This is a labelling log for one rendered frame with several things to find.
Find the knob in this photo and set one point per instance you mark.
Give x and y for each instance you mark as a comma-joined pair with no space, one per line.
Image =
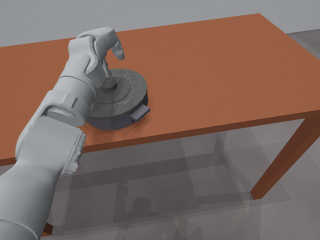
109,85

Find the robot left forearm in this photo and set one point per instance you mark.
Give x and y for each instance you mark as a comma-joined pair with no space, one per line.
71,98

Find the table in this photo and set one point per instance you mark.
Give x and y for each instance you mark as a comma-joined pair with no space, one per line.
202,77

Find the robot left hand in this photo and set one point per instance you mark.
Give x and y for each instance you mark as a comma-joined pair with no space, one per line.
112,42

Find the left robot upper arm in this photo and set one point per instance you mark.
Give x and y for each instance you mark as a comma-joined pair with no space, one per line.
51,149

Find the pot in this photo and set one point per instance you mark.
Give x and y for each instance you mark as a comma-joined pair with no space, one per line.
122,121

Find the lid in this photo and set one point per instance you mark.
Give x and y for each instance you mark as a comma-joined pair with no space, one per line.
130,93

